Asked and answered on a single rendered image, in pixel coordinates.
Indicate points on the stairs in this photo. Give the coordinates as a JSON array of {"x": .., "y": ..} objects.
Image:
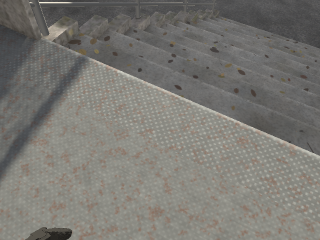
[{"x": 261, "y": 79}]

